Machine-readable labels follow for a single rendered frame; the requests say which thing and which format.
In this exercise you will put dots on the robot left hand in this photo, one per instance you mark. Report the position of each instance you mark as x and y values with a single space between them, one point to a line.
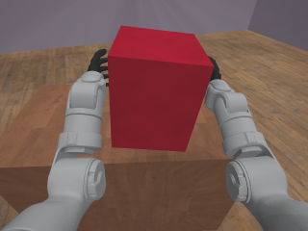
97 61

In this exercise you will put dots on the robot left forearm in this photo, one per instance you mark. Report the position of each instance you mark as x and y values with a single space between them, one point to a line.
83 115

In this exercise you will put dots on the robot right forearm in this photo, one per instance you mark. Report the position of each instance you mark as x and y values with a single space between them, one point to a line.
240 136

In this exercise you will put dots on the pedestal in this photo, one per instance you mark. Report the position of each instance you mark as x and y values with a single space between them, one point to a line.
146 189

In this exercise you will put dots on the carton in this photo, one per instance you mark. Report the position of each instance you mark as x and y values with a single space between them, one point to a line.
157 83

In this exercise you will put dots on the left robot upper arm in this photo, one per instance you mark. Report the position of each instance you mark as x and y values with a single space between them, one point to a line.
74 183

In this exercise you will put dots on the right robot upper arm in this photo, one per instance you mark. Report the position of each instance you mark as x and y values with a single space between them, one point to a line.
260 184

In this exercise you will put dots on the robot right hand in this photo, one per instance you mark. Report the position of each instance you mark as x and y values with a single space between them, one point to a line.
215 75

